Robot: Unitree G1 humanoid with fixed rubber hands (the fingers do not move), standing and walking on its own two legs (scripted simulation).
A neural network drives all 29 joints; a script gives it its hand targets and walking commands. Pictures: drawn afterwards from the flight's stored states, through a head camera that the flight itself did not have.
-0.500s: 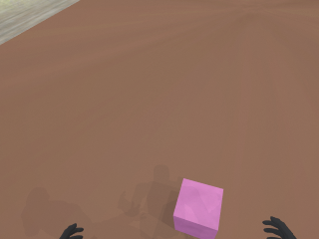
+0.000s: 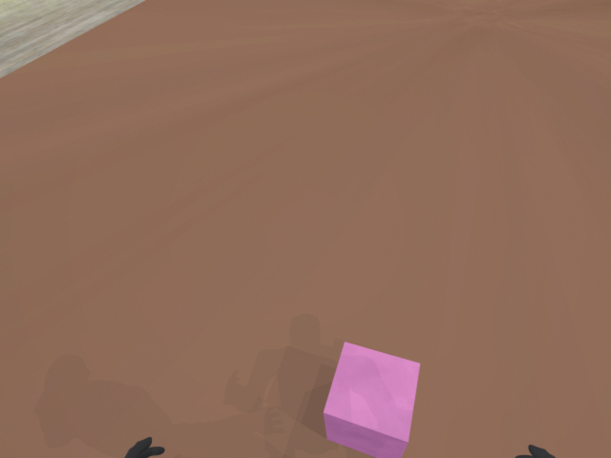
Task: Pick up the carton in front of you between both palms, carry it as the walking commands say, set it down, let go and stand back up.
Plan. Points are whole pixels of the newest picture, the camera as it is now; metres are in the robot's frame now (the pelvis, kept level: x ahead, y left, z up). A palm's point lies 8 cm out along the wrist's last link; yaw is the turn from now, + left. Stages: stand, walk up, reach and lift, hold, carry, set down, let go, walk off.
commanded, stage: stand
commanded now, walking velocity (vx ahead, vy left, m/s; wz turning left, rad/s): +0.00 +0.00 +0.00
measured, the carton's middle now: (371, 403) +0.41 -0.10 -0.64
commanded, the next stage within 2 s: none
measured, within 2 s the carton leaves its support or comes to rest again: neither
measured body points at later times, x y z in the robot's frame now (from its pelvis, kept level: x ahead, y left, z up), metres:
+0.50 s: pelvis -0.02 +0.00 +0.00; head -0.02 -0.01 +0.45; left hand +0.10 +0.30 -0.10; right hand +0.07 -0.29 -0.12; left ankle -0.04 +0.16 -0.73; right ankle +0.01 -0.09 -0.73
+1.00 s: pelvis -0.02 +0.01 +0.01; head -0.02 +0.00 +0.46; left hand +0.09 +0.31 -0.10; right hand +0.06 -0.29 -0.12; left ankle -0.04 +0.16 -0.73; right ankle +0.01 -0.09 -0.73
